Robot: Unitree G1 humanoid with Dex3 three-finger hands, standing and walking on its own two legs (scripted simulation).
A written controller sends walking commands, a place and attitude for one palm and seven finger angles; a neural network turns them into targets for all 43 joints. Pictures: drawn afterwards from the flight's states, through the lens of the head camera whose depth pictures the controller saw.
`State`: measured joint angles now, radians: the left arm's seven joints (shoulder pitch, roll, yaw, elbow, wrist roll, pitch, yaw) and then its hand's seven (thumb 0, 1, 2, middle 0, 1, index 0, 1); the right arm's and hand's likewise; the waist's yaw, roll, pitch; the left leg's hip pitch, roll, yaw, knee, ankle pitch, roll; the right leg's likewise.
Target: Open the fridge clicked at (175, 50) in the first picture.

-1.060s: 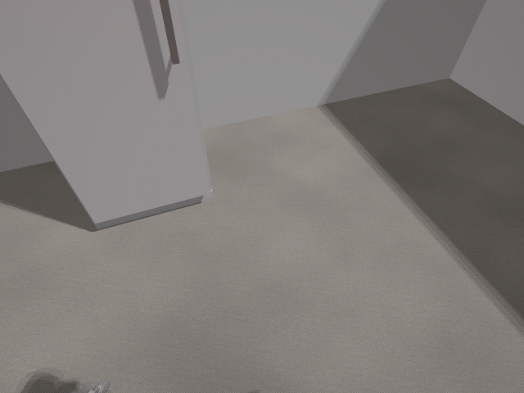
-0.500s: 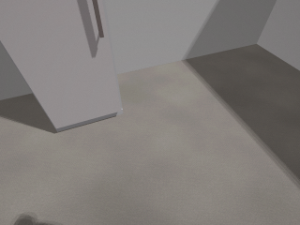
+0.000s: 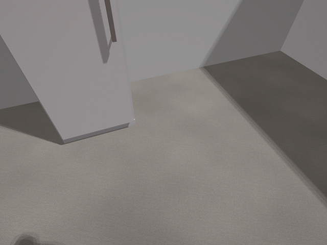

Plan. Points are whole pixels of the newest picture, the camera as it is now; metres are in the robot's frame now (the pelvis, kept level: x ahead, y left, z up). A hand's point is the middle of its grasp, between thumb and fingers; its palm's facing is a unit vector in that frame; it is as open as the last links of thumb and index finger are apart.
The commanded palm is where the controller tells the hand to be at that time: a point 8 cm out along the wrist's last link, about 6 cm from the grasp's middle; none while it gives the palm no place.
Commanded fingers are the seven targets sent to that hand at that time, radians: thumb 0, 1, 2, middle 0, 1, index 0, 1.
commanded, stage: look at it before walking up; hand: right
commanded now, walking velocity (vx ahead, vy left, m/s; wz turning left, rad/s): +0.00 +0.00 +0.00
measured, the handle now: out of the picture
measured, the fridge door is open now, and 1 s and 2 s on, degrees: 0 0 0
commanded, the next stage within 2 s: walk to a spot facing it in 0.38 s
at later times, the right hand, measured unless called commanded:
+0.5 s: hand out of the picture +0.07 -0.25 -0.16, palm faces -0.02 +0.94 -0.33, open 7.4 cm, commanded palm none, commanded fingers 0.00 -0.90 -0.90 0.20 0.30 0.20 0.30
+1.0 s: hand out of the picture +0.05 -0.17 -0.18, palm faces -0.10 +0.98 -0.16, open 7.4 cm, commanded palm none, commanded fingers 0.00 -0.90 -0.90 0.20 0.30 0.20 0.30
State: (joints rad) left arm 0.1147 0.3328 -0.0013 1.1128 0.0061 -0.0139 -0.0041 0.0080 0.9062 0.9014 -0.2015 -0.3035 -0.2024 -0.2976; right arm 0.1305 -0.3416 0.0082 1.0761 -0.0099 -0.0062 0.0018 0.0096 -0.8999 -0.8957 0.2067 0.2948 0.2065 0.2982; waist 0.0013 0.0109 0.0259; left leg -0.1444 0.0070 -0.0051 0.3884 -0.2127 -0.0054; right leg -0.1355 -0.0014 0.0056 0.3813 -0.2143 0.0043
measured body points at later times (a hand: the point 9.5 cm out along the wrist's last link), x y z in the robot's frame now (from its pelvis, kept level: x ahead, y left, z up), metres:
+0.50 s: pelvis +0.00 +0.00 +0.00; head +0.01 +0.00 +0.45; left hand +0.08 +0.30 -0.13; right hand +0.07 -0.30 -0.13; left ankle +0.00 +0.12 -0.75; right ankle +0.00 -0.12 -0.75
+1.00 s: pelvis +0.10 +0.00 -0.01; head +0.12 +0.00 +0.44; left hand +0.14 +0.26 -0.15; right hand +0.06 -0.22 -0.16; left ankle +0.00 +0.12 -0.75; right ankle +0.15 -0.11 -0.69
